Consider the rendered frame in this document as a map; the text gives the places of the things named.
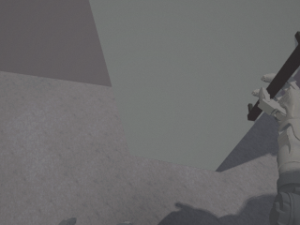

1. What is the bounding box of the fridge door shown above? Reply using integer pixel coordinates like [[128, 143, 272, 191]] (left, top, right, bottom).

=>
[[89, 0, 300, 172]]

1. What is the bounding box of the right robot forearm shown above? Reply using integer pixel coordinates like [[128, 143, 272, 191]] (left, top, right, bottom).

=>
[[277, 118, 300, 196]]

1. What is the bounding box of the handle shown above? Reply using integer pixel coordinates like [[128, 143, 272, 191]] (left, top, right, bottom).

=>
[[247, 31, 300, 121]]

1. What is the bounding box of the robot right hand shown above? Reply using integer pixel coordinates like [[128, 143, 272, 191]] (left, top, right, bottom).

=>
[[251, 73, 300, 125]]

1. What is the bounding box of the robot right upper arm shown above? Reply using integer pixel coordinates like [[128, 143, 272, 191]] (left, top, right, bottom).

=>
[[269, 191, 300, 225]]

